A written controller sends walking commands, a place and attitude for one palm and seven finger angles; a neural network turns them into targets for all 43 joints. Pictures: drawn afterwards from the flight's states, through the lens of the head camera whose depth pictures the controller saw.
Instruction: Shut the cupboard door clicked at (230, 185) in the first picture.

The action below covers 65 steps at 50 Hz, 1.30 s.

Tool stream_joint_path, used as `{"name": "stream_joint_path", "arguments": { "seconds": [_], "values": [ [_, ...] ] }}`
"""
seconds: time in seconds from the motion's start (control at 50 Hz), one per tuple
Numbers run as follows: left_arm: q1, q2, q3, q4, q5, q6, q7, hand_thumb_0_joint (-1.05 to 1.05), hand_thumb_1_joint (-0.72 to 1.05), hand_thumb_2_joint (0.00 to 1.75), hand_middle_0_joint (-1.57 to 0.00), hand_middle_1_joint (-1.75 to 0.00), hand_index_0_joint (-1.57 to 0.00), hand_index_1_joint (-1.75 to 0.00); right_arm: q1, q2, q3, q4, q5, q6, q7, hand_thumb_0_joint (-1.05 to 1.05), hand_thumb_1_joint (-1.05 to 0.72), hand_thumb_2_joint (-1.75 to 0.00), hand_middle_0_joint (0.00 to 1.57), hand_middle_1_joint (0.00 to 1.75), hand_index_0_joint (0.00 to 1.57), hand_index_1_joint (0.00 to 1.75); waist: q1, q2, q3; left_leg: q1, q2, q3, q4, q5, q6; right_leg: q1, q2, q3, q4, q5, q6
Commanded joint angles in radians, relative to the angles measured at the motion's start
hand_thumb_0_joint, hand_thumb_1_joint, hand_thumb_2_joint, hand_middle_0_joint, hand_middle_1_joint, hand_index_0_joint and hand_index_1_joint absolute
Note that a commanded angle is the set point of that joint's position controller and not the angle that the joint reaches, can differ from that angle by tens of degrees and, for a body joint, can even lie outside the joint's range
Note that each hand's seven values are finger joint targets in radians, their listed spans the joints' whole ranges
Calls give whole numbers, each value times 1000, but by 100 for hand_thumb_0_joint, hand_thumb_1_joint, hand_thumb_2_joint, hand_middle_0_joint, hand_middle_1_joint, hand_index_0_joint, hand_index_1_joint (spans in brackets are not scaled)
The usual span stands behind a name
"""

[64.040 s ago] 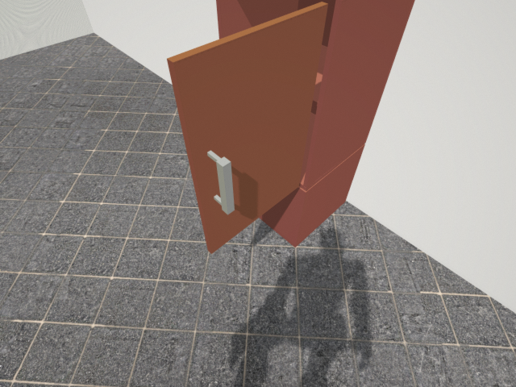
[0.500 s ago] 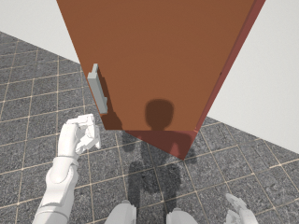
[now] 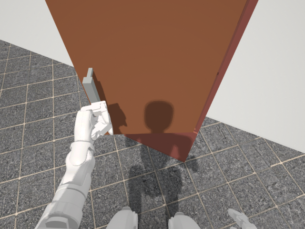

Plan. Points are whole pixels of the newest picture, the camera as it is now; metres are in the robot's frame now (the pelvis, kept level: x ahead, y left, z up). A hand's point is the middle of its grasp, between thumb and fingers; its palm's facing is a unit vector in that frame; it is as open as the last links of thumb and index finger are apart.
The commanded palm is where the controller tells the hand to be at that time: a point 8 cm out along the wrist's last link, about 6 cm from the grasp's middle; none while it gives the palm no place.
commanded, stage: bring the fist close to the handle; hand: left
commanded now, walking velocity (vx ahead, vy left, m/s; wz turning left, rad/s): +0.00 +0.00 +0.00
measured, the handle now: (95, 94) +0.48 +0.18 +0.04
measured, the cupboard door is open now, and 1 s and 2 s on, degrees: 27 21 9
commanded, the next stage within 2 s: push the door shut along its arc in 0.22 s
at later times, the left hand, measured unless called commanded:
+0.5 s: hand (110, 123) +0.38 +0.12 +0.05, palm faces -0.01 -1.00 -0.05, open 3.1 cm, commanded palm +0.37 +0.18 +0.05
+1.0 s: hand (111, 101) +0.45 +0.13 +0.05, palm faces -0.13 -0.99 -0.05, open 3.1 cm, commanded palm +0.44 +0.17 +0.05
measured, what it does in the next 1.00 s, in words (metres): stands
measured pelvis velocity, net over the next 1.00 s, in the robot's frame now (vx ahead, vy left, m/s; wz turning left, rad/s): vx -0.01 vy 0.00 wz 0.01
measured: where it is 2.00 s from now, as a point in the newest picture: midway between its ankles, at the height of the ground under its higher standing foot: outside the picture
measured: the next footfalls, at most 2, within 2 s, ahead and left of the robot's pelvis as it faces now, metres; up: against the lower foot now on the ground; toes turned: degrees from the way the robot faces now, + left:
none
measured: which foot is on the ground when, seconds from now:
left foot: down 0.00-1.00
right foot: down 0.00-1.00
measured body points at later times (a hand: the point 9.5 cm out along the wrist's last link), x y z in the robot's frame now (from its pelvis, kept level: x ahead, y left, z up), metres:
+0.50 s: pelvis -0.01 -0.01 +0.00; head +0.07 -0.01 +0.44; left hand +0.37 +0.18 +0.05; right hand +0.12 -0.26 -0.11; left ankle +0.04 +0.09 -0.65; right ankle +0.01 -0.09 -0.65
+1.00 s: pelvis -0.01 +0.00 -0.02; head +0.09 +0.01 +0.42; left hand +0.45 +0.18 +0.05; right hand +0.04 -0.27 -0.13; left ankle +0.04 +0.09 -0.65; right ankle +0.01 -0.09 -0.65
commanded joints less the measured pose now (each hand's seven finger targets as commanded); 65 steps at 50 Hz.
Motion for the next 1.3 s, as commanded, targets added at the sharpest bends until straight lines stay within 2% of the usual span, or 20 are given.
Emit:
{"name": "stream_joint_path", "arguments": {
  "seconds": [0.0, 0.06, 0.22, 0.32, 0.42, 0.44, 0.46, 0.54, 0.56, 0.66, 0.72, 0.78, 0.82, 0.88, 0.96, 1.0, 1.12, 1.22, 1.26, 1.28],
  "values": [
    [-262, 150, 82, -168, -11, -87, 0, 0, 90, 90, -130, -150, -130, -150, 12, -140, -51, -123, 6, -25, -16, 0, -90, -90, 20, 30, 20, 30, 2, -72, -293, 216, -7, -71, -141, 187, -16, 154, -15, 77, -184, 271, 26],
    [-295, 111, 40, -232, -16, -116, -7, 0, 90, 90, -130, -150, -130, -150, 13, -140, -55, -119, 5, -33, -17, 0, -90, -90, 20, 30, 20, 30, -7, -5, -355, 298, -3, -80, -136, 235, -19, 133, -11, 64, -165, 310, 21],
    [-302, 99, 20, -176, -17, -107, -17, 0, 90, 90, -130, -150, -130, -150, 16, -146, -58, -102, 9, -33, -19, 0, -90, -90, 20, 30, 20, 30, -18, -30, -303, 279, -2, -87, -144, 181, -19, 96, -12, 61, -182, 248, 23],
    [-313, 101, 22, -199, -12, -120, -6, 0, 90, 90, -130, -150, -130, -150, 10, -143, -58, -106, 5, -35, -18, 0, -90, -90, 20, 30, 20, 30, -12, -9, -347, 306, -3, -86, -143, 213, -20, 112, -12, 61, -170, 279, 21],
    [-420, 169, 64, -96, -2, -122, -28, 0, 90, 90, -130, -150, -130, -150, 16, -144, -51, -88, 9, -28, -26, 0, -90, -90, 20, 30, 20, 30, -37, -70, -285, 216, -7, -78, -127, 151, -12, 114, -17, 88, -187, 239, 30],
    [-463, 191, 75, -81, 0, -122, -34, 0, 90, 90, -130, -150, -130, -150, 22, -148, -50, -86, 9, -28, -30, 0, -90, -90, 20, 30, 20, 30, -41, -49, -283, 212, -8, -82, -126, 142, -11, 105, -15, 89, -184, 226, 28],
    [-500, 172, 60, -63, -3, -123, -42, 0, 90, 90, -130, -150, -130, -150, 16, -144, -48, -80, 10, -30, -29, 0, -90, -90, 20, 30, 20, 30, -46, -17, -289, 223, -9, -82, -124, 135, -14, 87, -17, 89, -182, 219, 27],
    [-550, 211, 97, -10, -22, -125, -84, 0, 90, 90, -130, -150, -130, -150, 43, -155, -53, -72, 12, -35, -32, 0, -90, -90, 20, 30, 20, 30, -44, -21, -366, 241, -8, -87, -106, 184, -13, 110, -14, 93, -166, 270, 25],
    [-546, 191, 83, 19, -25, -120, -99, 0, 90, 90, -130, -150, -130, -150, 45, -152, -51, -69, 13, -35, -30, 0, -90, -90, 20, 30, 20, 30, -45, -17, -377, 242, -9, -82, -101, 199, -13, 112, -15, 94, -163, 293, 26],
    [-632, 221, 100, 127, -28, -104, -152, 0, 90, 90, -130, -150, -130, -150, 77, -161, -52, -56, 18, -27, -27, 0, -90, -90, 20, 30, 20, 30, -56, -5, -352, 219, -6, -89, -93, 197, -13, 76, -13, 90, -155, 283, 23],
    [-705, 232, 104, 163, -32, -105, -172, 0, 90, 90, -130, -150, -130, -150, 98, -165, -56, -48, 19, -20, -27, 0, -90, -90, 20, 30, 20, 30, -79, -39, -351, 194, -6, -89, -82, 180, -7, 71, -14, 97, -160, 266, 27],
    [-776, 267, 118, 211, -25, -103, -192, 0, 90, 90, -130, -150, -130, -150, 119, -173, -56, -35, 19, -18, -29, 0, -90, -90, 20, 30, 20, 30, -88, -19, -366, 190, -4, -100, -71, 184, -7, 47, -12, 92, -143, 261, 22],
    [-797, 225, 84, 229, -25, -99, -208, 0, 90, 90, -130, -150, -130, -150, 133, -175, -61, -32, 19, -17, -25, 0, -90, -90, 20, 30, 20, 30, -100, -3, -379, 227, -2, -108, -73, 193, -8, 10, -9, 81, -142, 251, 20],
    [-882, 278, 113, 264, -25, -93, -221, 0, 90, 90, -130, -150, -130, -150, 150, -189, -60, -17, 19, -14, -26, 0, -90, -90, 20, 30, 20, 30, -118, -6, -373, 215, 2, -121, -64, 176, -6, -24, -6, 77, -136, 219, 17],
    [-911, 294, 121, 274, -23, -98, -240, 0, 90, 90, -130, -150, -130, -150, 168, -194, -62, -13, 17, -16, -20, 0, -90, -90, 20, 30, 20, 30, -112, 42, -430, 264, 6, -135, -61, 215, -11, -45, -1, 66, -117, 232, 10],
    [-954, 285, 107, 282, -21, -93, -248, 0, 90, 90, -130, -150, -130, -150, 174, -196, -62, -9, 17, -14, -20, 0, -90, -90, 20, 30, 20, 30, -135, 29, -422, 255, 8, -137, -54, 208, -7, -63, 1, 66, -118, 223, 12],
    [-1066, 307, 104, 324, -9, -84, -257, 0, 90, 90, -130, -150, -130, -150, 197, -207, -60, 5, 13, -16, -17, 0, -90, -90, 20, 30, 20, 30, -168, 52, -407, 251, 13, -155, -46, 172, -6, -128, 5, 58, -112, 177, 9],
    [-1135, 332, 114, 346, 1, -71, -263, 0, 90, 90, -130, -150, -130, -150, 218, -217, -60, 12, 8, -20, -14, 0, -90, -90, 20, 30, 20, 30, -181, 82, -443, 280, 19, -177, -35, 191, -9, -172, 7, 48, -92, 177, 5],
    [-1131, 352, 136, 375, 4, -64, -264, 0, 90, 90, -130, -150, -130, -150, 227, -219, -58, 15, 6, -20, -11, 0, -90, -90, 20, 30, 20, 30, -172, 117, -467, 308, 23, -186, -31, 229, -15, -196, 8, 41, -78, 192, 0],
    [-1162, 342, 121, 362, 7, -61, -265, 0, 90, 90, -130, -150, -130, -150, 233, -218, -57, 14, 4, -19, -9, 0, -90, -90, 20, 30, 20, 30, -187, 103, -468, 305, 23, -185, -24, 235, -12, -197, 9, 41, -78, 198, 3]
  ]
}}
